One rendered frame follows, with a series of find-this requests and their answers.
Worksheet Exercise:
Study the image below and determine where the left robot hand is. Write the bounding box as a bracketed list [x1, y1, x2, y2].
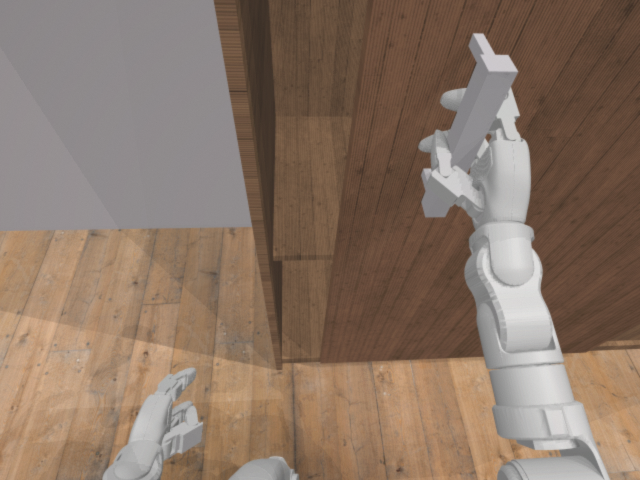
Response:
[128, 367, 203, 461]

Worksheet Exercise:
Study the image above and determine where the robot right forearm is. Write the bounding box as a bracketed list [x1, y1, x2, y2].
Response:
[464, 221, 610, 480]

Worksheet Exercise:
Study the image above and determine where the robot left forearm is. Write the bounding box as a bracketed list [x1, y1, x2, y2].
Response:
[102, 440, 164, 480]

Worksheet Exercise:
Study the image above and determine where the left robot thigh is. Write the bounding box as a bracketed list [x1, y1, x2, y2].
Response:
[228, 459, 299, 480]

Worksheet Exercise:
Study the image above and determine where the right robot hand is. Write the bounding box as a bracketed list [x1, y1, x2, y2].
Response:
[418, 87, 531, 231]

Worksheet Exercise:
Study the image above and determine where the left robot shin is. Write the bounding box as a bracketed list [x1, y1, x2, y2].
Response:
[269, 456, 288, 466]

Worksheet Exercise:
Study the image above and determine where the handle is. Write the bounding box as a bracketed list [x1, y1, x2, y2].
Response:
[421, 33, 518, 217]

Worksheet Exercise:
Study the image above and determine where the robot right upper arm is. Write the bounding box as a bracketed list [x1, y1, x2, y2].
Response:
[497, 456, 604, 480]

